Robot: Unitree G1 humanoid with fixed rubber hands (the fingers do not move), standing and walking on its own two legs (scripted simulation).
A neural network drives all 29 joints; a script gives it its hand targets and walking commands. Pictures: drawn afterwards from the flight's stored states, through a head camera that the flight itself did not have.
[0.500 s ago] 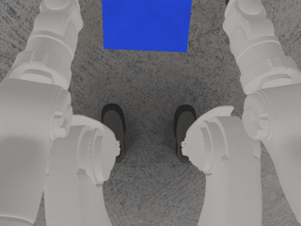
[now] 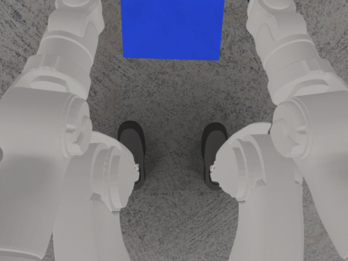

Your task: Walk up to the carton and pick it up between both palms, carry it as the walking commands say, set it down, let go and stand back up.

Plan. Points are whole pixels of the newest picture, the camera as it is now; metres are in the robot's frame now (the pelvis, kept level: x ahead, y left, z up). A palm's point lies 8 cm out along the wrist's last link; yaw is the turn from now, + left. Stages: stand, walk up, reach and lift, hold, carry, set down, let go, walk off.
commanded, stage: reach and lift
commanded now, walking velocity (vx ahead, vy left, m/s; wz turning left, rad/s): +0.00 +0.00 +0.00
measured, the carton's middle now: out of the picture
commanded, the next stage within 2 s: none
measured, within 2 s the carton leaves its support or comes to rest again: leaves its support in 0.50 s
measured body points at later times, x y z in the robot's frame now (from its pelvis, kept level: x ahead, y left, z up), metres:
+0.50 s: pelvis +0.01 +0.00 +0.00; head +0.38 +0.01 +0.24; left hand +0.55 +0.14 -0.21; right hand +0.55 -0.14 -0.20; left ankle +0.12 +0.12 -0.32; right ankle +0.11 -0.12 -0.32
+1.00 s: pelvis -0.01 +0.01 +0.02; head +0.36 +0.02 +0.25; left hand +0.56 +0.14 -0.16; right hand +0.56 -0.13 -0.14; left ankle +0.12 +0.13 -0.32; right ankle +0.11 -0.12 -0.32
